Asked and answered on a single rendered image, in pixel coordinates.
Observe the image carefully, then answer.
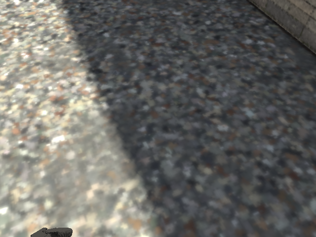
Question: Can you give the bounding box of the left robot hand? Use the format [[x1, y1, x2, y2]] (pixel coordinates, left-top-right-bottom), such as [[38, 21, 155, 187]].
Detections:
[[31, 227, 73, 237]]

